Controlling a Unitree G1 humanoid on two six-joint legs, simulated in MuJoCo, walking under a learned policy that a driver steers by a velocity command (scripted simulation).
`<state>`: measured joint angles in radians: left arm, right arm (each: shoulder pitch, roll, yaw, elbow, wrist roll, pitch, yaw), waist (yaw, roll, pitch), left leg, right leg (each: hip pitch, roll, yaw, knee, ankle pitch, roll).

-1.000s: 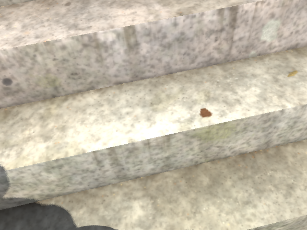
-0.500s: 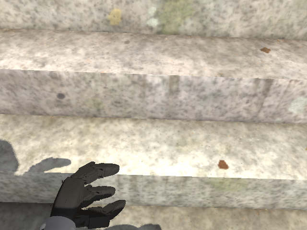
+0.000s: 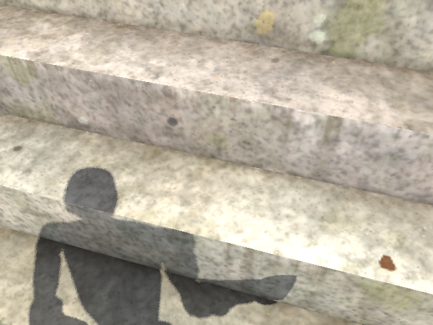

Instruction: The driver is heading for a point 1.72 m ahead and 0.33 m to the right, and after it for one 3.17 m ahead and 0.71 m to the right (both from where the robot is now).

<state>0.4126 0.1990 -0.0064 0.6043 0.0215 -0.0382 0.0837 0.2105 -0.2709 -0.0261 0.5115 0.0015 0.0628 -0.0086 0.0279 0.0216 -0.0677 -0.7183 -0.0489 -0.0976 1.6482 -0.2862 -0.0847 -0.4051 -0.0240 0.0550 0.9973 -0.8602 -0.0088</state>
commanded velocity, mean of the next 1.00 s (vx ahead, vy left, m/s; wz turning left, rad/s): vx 0.49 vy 0.00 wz -0.37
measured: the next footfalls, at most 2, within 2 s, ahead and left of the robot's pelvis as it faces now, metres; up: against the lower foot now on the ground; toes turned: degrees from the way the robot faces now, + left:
left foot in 0.16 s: -0.06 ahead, +0.19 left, -0.20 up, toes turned +2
right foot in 0.28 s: +0.09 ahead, -0.02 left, +0.00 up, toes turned -5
